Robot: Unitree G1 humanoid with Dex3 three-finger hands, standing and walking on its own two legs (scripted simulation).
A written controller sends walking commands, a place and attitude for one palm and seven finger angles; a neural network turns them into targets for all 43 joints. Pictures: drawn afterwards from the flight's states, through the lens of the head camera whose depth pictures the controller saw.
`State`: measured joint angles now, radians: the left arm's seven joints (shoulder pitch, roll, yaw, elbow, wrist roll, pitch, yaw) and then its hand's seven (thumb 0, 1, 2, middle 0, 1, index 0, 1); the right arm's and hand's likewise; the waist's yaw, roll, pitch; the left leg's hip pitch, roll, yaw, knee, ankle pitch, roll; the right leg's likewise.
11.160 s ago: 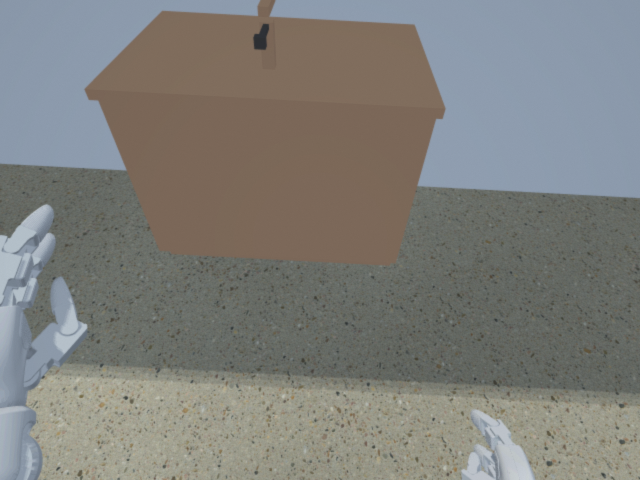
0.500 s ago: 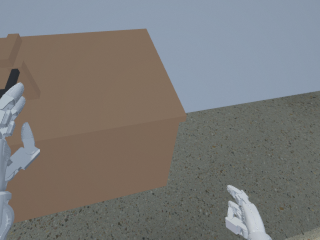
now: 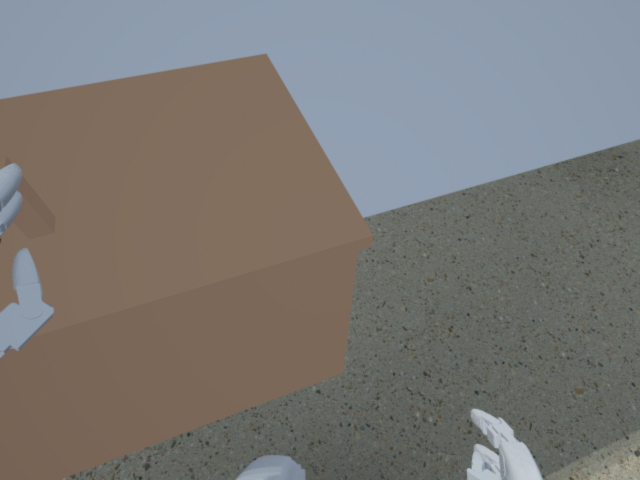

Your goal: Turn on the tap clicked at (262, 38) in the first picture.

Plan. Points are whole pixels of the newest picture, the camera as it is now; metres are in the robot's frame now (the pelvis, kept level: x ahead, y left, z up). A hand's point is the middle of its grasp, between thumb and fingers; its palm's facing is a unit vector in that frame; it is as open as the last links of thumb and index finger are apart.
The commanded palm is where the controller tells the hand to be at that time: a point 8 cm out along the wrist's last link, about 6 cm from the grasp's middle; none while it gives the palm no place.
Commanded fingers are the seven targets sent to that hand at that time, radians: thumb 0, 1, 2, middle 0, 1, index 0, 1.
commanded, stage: shuffle to correct the standing spot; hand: left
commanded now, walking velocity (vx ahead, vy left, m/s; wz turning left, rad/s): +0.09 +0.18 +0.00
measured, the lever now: out of the picture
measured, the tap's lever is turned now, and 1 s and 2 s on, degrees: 0 0 0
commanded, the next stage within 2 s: come to a stop and stand still in 0.14 s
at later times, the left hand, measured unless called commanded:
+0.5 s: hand out of the picture +0.24 +0.32 +0.19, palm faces +0.42 -0.82 -0.38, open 7.4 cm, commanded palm +0.18 +0.36 +0.19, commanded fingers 0.00 0.90 0.90 -0.20 -0.30 -0.20 -0.30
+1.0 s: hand out of the picture +0.22 +0.33 +0.16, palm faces +0.30 -0.85 -0.43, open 7.4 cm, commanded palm +0.16 +0.37 +0.19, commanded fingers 0.00 0.90 0.90 -0.20 -0.30 -0.20 -0.30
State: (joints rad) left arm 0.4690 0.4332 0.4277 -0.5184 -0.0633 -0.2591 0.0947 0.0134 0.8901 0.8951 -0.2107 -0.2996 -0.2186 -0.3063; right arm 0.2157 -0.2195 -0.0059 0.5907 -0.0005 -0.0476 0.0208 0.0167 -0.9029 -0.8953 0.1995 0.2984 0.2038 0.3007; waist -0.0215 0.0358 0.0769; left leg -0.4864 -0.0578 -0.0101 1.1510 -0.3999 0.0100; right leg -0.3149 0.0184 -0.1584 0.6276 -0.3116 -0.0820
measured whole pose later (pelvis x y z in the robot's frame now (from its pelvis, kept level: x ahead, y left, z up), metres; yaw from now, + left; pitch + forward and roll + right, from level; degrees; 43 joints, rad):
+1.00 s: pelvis +0.00 +0.09 +0.01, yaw -1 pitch -4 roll -1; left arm 0.44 0.40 0.35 -0.42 -0.03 -0.19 0.07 0.02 0.89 0.89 -0.22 -0.30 -0.22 -0.31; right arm 0.26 -0.23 -0.03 0.56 0.02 -0.15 -0.06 0.02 -0.91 -0.90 0.19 0.30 0.20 0.30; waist 0.01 -0.02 0.10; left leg -0.27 0.08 0.05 0.50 -0.18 -0.02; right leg -0.20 -0.04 0.02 0.48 -0.23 0.03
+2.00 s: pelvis +0.04 +0.09 +0.02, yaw +0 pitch -2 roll -1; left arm 0.43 0.36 0.37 -0.47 -0.04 -0.17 0.11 0.02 0.89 0.90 -0.21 -0.30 -0.22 -0.31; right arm 0.19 -0.20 -0.01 0.60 0.02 -0.11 -0.02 0.02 -0.90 -0.90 0.20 0.30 0.20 0.30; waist 0.02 0.00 0.09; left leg -0.26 0.06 0.01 0.53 -0.24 -0.02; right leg -0.14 -0.05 0.00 0.44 -0.26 0.06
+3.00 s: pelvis +0.01 +0.05 +0.00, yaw +5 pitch -3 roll +0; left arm 0.22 0.36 0.33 -0.30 -0.08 -0.01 0.09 0.02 0.90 0.90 -0.20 -0.30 -0.21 -0.30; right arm 0.16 -0.23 0.05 0.68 -0.01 -0.17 -0.07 0.02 -0.90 -0.90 0.20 0.30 0.20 0.30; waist 0.07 0.04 0.00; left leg -0.36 0.06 -0.09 0.65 -0.26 -0.05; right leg -0.26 -0.04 -0.08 0.68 -0.37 0.00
